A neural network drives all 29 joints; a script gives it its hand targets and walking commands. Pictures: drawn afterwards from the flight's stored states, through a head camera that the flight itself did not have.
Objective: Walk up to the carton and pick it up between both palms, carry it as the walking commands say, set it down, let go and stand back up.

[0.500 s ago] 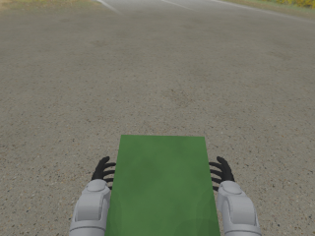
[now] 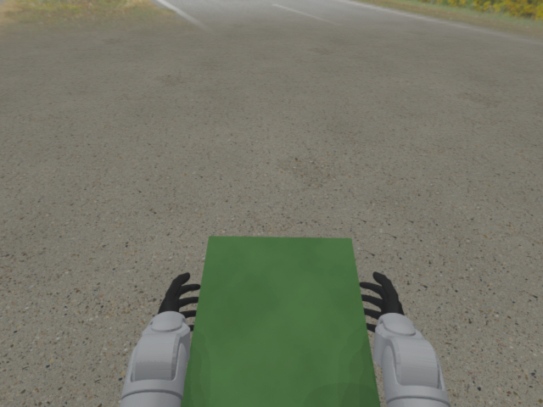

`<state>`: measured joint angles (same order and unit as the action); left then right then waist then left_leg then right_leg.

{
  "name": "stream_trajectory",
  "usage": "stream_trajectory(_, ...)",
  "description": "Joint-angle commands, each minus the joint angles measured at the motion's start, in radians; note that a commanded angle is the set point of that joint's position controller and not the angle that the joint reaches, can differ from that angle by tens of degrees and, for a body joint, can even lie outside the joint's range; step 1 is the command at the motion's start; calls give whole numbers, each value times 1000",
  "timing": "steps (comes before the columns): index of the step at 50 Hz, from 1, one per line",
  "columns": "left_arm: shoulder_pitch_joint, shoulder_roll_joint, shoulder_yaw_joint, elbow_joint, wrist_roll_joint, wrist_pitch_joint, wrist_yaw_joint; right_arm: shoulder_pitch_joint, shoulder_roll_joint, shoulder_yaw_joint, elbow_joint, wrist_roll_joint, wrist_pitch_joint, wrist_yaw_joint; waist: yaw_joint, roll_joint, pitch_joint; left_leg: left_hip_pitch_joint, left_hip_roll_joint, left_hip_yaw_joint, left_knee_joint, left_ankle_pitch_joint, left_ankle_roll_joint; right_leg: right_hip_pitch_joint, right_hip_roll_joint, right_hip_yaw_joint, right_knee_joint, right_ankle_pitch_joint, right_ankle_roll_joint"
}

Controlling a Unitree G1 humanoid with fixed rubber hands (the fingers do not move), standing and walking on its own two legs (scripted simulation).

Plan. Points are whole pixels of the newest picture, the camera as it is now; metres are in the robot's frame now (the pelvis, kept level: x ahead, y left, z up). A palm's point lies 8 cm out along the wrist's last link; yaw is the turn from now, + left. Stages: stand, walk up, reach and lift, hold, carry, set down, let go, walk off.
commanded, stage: carry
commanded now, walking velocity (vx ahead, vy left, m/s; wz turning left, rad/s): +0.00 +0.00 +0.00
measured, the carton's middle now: (278, 335) +0.30 -0.01 -0.06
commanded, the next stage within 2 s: hold in 0.12 s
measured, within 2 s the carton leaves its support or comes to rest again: neither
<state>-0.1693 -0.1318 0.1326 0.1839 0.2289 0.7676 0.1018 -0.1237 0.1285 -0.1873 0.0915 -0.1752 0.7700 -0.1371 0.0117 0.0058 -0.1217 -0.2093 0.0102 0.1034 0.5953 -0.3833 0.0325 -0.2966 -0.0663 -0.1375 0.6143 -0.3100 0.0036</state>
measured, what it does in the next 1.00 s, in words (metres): shifts its weight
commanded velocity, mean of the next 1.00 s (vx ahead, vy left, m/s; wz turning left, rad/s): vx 0.00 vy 0.00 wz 0.00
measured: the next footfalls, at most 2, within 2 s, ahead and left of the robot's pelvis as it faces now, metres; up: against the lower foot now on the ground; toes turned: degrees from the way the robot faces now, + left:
none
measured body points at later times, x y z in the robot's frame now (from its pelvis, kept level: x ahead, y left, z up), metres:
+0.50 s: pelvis -0.04 +0.00 +0.02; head -0.08 -0.01 +0.47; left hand +0.22 +0.17 +0.04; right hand +0.25 -0.16 +0.05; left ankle -0.04 +0.11 -0.73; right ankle +0.01 -0.12 -0.73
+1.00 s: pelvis -0.08 -0.03 +0.01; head -0.15 -0.04 +0.45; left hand +0.23 +0.16 +0.06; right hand +0.26 -0.17 +0.07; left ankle -0.04 +0.11 -0.73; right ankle +0.01 -0.12 -0.73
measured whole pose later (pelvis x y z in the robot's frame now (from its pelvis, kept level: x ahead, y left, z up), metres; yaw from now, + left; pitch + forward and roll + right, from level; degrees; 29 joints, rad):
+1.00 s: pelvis -0.08 -0.03 +0.01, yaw +1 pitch -5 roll +1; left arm -0.49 -0.05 0.27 0.69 0.24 0.62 0.10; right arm -0.47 0.13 -0.35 0.53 -0.25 0.66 -0.19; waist 0.06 0.00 -0.09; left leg -0.20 -0.03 -0.06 0.51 -0.22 0.02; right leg -0.27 -0.02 -0.09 0.49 -0.14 -0.03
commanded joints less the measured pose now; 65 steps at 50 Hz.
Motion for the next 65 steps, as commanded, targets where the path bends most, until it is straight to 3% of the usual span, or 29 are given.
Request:
stream_trajectory(1, -567, -841, -507, -211, -309, -66, -279, -662, 822, 624, -165, 286, -51, 325, -1, -55, -232, -9, 116, -107, -80, 433, -1, 157, -110, 94, -94, 445, -25)
stream_trajectory(6, -565, -827, -501, -169, -295, -55, -282, -623, 819, 600, -90, 256, -39, 324, -2, -53, -197, -31, 113, -105, -81, 408, -2, 148, -110, 91, -98, 427, -23)
stream_trajectory(7, -375, -827, -462, -106, -224, -62, -277, -401, 849, 611, 15, 207, -30, 334, 42, 27, -22, 59, -58, -215, -197, 658, 3, 278, 133, 217, -181, 470, -22)
stream_trajectory(9, -362, -888, -542, -174, -252, -88, -282, -448, 862, 671, -117, 247, -62, 345, -10, 16, -157, 137, -41, -250, -169, 948, -6, 353, 145, 242, -177, 659, 3)
stream_trajectory(10, -344, -883, -565, -234, -273, -99, -287, -430, 896, 701, -152, 264, -64, 345, -1, 11, -252, 152, -42, -257, -162, 1026, -5, 416, 144, 252, -170, 756, 10)
stream_trajectory(11, -350, -856, -587, -293, -284, -115, -287, -412, 907, 713, -182, 264, -78, 354, 15, 2, -339, 234, -35, -260, -145, 1113, -11, 380, 155, 248, -182, 712, 23)
stream_trajectory(12, -358, -858, -597, -332, -283, -113, -294, -423, 939, 732, -187, 277, -77, 359, 45, 19, -367, 175, -50, -253, -163, 1060, -5, 419, 147, 260, -180, 757, 5)
stream_trajectory(13, -391, -837, -588, -347, -289, -113, -295, -431, 949, 736, -160, 274, -75, 357, 51, -15, -353, 144, -63, -241, -182, 953, -2, 438, 139, 261, -183, 785, -4)
stream_trajectory(15, -414, -831, -627, -360, -308, -114, -301, -376, 922, 712, -135, 252, -80, 353, -6, 9, -356, 157, -55, -249, -206, 927, -11, 432, 142, 245, -197, 733, -11)
stream_trajectory(20, -452, -850, -628, -287, -308, -103, -327, -434, 905, 685, -110, 229, -84, 359, -10, 23, -322, 108, -58, -227, -233, 748, -9, 435, 143, 238, -235, 577, -25)
stream_trajectory(25, -618, -856, -522, -119, -285, -109, -342, -641, 898, 614, 22, 201, -86, 384, 36, 3, -193, -36, -44, -215, -276, 287, 19, 384, 147, 219, -218, 233, -39)
stream_trajectory(26, -653, -869, -498, -64, -277, -114, -354, -705, 925, 619, 34, 213, -92, 391, 70, 24, -175, -85, -49, -206, -278, 204, 26, 399, 140, 221, -212, 189, -39)
stream_trajectory(27, -735, -869, -482, -55, -285, -133, -363, -787, 926, 602, 59, 211, -102, 400, 67, 2, -184, -104, -42, -221, -280, 93, 34, 378, 141, 225, -195, 108, -39)
stream_trajectory(29, -817, -905, -420, 90, -265, -146, -383, -896, 936, 546, 160, 201, -114, 421, 83, 28, -138, -189, -27, -236, -295, -87, 37, 382, 141, 228, -169, -21, -39)
stream_trajectory(31, -950, -950, -376, 171, -262, -180, -410, -1016, 991, 490, 253, 204, -137, 446, 80, 46, -152, -236, -14, -252, -295, -179, 42, 397, 141, 232, -148, -85, -39)
stream_trajectory(32, -1004, -969, -365, 210, -268, -194, -419, -1046, 992, 460, 297, 189, -146, 454, 55, 33, -173, -233, -6, -258, -296, -187, 39, 399, 141, 228, -146, -94, -37)
stream_trajectory(34, -1023, -964, -274, 362, -239, -204, -439, -1122, 1007, 397, 398, 173, -158, 465, 79, 40, -129, -280, -4, -244, -297, -216, 47, 415, 131, 226, -162, -140, -35)
stream_trajectory(36, -1072, -961, -228, 410, -244, -224, -452, -1133, 1023, 353, 480, 161, -158, 470, 66, 7, -148, -249, -5, -232, -295, -179, 48, 408, 128, 216, -179, -129, -30)
stream_trajectory(41, -1073, -954, -191, 459, -230, -228, -486, -1110, 1049, 312, 507, 139, -154, 455, 57, -24, -204, -171, -42, -184, -260, -18, 46, 403, 108, 234, -242, -85, -24)
stream_trajectory(44, -1027, -946, -174, 468, -216, -222, -496, -1124, 1041, 319, 487, 140, -151, 456, 74, -40, -234, -139, -51, -175, -247, 20, 46, 397, 103, 242, -255, -78, -24)
stream_trajectory(48, -1043, -955, -224, 343, -242, -232, -506, -1054, 1075, 342, 451, 149, -149, 450, 40, -32, -293, -90, -65, -178, -230, 110, 40, 399, 103, 247, -262, -3, -22)
stream_trajectory(50, -1037, -951, -227, 317, -244, -230, -498, -1042, 1085, 365, 455, 163, -149, 455, 58, -28, -297, -82, -66, -180, -225, 125, 39, 389, 103, 245, -254, 13, -21)
stream_trajectory(52, -1030, -963, -260, 271, -257, -230, -496, -1008, 1095, 393, 423, 176, -149, 453, 46, -11, -329, -72, -69, -182, -220, 163, 34, 402, 106, 244, -250, 64, -23)
stream_trajectory(53, -1049, -1117, -427, 179, -301, -218, -489, -869, 1059, 361, 465, 158, -160, 461, -178, 79, -455, -40, -14, -230, -265, 202, -27, 464, 134, 225, -224, 266, -47)
stream_trajectory(54, -1028, -1054, -365, 211, -272, -211, -481, -870, 1037, 349, 490, 157, -157, 465, -111, 63, -368, -84, -25, -220, -269, 204, -24, 447, 129, 217, -225, 270, -40)
stream_trajectory(57, -1011, -946, -266, 255, -206, -221, -473, -898, 1048, 342, 511, 151, -154, 474, -17, 14, -262, -182, -52, -207, -253, 118, -5, 426, 110, 238, -246, 126, -28)
stream_trajectory(62, -994, -932, -157, 352, -132, -257, -458, -948, 1059, 306, 568, 156, -170, 487, 40, 14, -207, -256, -50, -209, -231, 5, 30, 381, 104, 259, -220, -6, -26)
stream_trajectory(64, -992, -936, -118, 390, -124, -277, -460, -967, 1062, 284, 581, 135, -186, 487, 36, -35, -199, -254, -52, -208, -218, 6, 34, 360, 106, 258, -218, -25, -22)
stream_trajectory(65, -994, -943, -122, 392, -117, -284, -458, -926, 1054, 253, 624, 116, -191, 483, 13, -23, -198, -259, -51, -210, -214, 5, 29, 343, 102, 263, -218, -20, -28)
